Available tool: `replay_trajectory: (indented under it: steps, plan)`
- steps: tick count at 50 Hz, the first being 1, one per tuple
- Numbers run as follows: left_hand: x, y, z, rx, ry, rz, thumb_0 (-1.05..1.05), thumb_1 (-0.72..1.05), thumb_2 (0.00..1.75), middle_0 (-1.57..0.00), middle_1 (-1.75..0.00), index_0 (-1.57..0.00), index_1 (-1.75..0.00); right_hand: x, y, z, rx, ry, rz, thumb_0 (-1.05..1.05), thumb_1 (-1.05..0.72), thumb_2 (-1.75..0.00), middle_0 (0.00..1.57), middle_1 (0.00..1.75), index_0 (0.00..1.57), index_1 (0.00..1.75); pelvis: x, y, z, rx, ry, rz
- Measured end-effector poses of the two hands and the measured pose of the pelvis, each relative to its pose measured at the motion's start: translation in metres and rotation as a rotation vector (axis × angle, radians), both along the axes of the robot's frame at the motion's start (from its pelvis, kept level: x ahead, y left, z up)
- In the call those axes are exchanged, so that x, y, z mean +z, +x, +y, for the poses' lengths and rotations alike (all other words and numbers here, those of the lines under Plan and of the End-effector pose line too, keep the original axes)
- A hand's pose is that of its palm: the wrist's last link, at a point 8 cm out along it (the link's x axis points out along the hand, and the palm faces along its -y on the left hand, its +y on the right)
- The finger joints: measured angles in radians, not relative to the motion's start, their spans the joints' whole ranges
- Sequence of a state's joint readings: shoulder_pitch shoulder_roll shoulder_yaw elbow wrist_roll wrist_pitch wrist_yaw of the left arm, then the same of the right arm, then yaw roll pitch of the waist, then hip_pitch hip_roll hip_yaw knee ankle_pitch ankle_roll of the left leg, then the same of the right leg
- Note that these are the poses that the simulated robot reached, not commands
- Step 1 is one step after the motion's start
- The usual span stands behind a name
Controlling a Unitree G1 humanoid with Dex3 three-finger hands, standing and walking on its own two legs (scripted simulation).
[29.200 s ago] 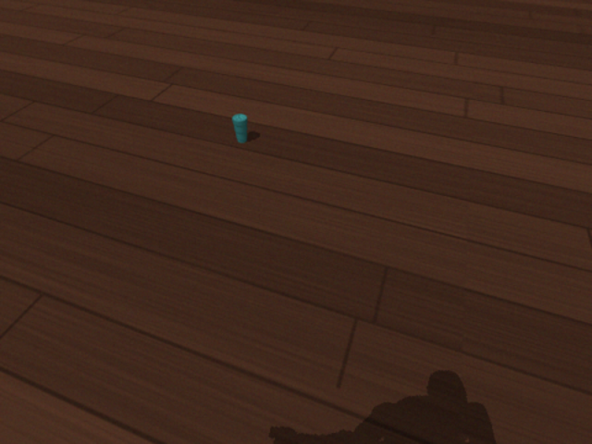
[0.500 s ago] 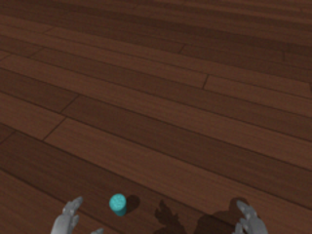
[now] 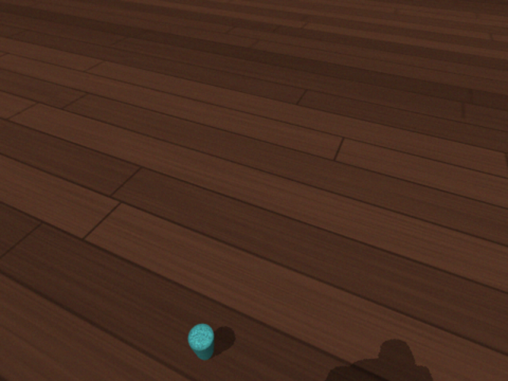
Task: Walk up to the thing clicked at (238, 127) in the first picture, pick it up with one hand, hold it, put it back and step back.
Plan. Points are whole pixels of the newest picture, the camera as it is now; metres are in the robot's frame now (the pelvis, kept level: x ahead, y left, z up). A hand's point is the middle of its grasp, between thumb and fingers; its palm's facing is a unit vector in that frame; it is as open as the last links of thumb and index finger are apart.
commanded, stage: stand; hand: left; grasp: from the side
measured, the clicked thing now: (203, 344) +0.42 +0.19 -0.69
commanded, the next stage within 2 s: step back in 1.66 s
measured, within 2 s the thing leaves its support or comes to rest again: neither
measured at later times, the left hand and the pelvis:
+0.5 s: hand out of the picture +0.03 +0.24 -0.15, palm faces -0.04 -0.94 -0.35, open 7.4 cm; pelvis -0.01 -0.01 +0.01, yaw +0 degrees
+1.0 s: hand out of the picture +0.08 +0.23 -0.15, palm faces -0.05 -0.94 -0.34, open 7.4 cm; pelvis +0.01 -0.01 +0.01, yaw -1 degrees
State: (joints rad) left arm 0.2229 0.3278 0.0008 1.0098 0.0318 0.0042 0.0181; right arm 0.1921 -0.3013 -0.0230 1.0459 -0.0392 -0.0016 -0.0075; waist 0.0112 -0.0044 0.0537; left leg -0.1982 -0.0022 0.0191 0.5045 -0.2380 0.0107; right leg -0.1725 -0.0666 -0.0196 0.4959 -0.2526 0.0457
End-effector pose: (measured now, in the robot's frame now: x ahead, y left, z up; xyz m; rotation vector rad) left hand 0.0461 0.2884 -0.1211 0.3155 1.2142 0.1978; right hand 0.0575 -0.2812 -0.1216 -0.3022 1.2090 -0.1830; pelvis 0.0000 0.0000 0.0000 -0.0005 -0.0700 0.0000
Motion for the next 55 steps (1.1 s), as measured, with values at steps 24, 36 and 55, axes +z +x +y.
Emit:
replay_trajectory:
  steps: [24,36,55]
  plan:
    - [0.007,-0.023,-0.004,0.009,0.009,0.071,0.01,0.90,0.90,-0.20,-0.30,-0.21,-0.30,0.001,-0.023,-0.017,-0.036,0.009,0.056,0.01,-0.90,-0.90,0.20,0.30,0.20,0.30,0.008,-0.012,-0.008,-0.003,0.003,-0.005]
    - [0.008,0.000,-0.011,-0.008,0.000,0.057,0.01,0.90,0.90,-0.20,-0.30,-0.21,-0.30,0.002,-0.020,-0.022,-0.048,0.007,0.070,0.01,-0.90,-0.90,0.20,0.30,0.20,0.30,0.009,-0.005,-0.012,-0.011,0.004,0.002]
    - [0.012,0.038,-0.016,-0.022,-0.003,0.027,0.01,0.90,0.90,-0.20,-0.30,-0.21,-0.30,0.004,0.006,-0.023,-0.049,0.011,0.047,0.01,-0.90,-0.90,0.20,0.30,0.20,0.30,0.011,0.013,-0.015,-0.022,0.007,0.014]
